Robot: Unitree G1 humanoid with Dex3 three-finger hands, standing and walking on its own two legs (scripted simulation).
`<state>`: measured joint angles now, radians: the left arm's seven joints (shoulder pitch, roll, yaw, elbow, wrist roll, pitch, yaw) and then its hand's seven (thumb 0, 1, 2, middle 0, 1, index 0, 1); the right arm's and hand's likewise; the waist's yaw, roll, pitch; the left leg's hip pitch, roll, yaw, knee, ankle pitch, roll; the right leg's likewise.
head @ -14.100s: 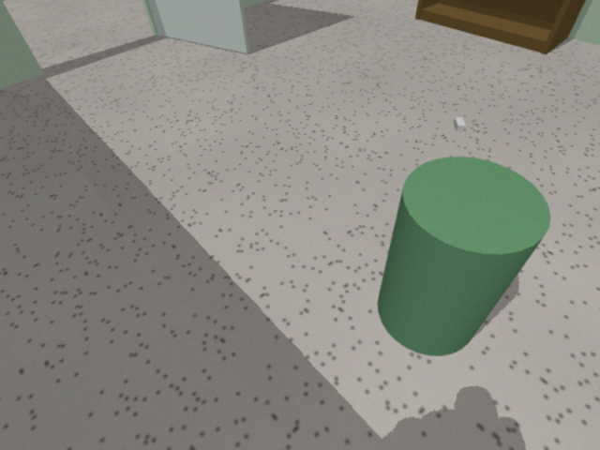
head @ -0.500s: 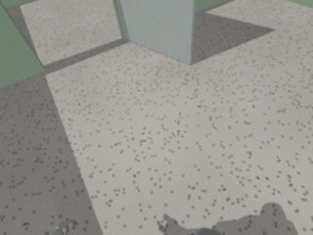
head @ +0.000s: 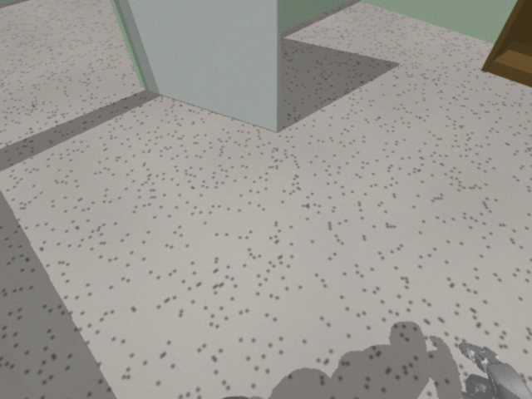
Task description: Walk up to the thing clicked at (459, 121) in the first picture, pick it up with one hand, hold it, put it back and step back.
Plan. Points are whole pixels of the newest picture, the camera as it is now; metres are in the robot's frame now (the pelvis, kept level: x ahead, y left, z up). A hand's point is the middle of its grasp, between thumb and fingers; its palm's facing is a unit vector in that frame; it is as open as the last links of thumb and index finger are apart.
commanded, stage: walk up
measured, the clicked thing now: out of the picture +0.58 -1.37 -0.74
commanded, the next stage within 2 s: none
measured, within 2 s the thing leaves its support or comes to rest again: neither
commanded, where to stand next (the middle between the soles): +0.26 +0.01 m, yaw -88 degrees
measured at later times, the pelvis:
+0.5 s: pelvis +0.18 +0.05 -0.02, yaw -23 degrees
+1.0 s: pelvis +0.25 +0.14 -0.02, yaw -52 degrees
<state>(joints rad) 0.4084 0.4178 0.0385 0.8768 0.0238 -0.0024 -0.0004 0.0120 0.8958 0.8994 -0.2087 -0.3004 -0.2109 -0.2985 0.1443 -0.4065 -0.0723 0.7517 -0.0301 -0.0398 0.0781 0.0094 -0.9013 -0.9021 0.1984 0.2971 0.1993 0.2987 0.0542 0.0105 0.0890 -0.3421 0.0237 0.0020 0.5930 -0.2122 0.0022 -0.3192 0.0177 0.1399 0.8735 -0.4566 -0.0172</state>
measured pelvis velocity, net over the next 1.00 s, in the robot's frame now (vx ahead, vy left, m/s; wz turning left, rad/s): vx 0.25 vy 0.14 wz -0.90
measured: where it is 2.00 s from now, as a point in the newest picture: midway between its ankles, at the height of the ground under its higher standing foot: (271, 395)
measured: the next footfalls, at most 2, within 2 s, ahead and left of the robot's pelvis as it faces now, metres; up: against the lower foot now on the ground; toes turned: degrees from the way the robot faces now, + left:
right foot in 0.40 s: +0.23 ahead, -0.10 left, +0.00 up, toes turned -26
left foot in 0.74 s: +0.49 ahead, +0.16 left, +0.00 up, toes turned -38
